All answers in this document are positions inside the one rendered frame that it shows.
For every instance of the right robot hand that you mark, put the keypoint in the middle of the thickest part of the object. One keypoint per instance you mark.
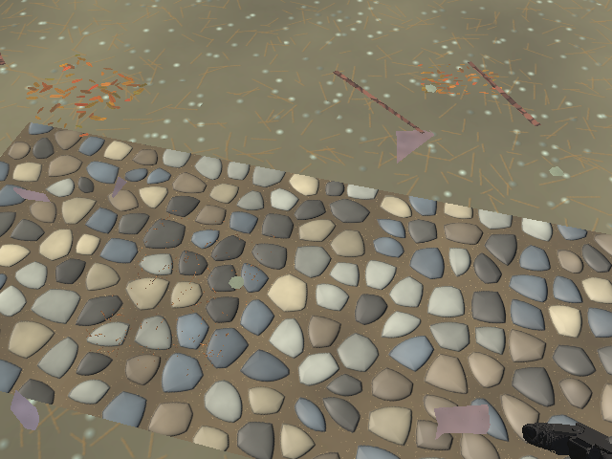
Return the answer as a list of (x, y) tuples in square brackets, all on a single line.
[(579, 441)]

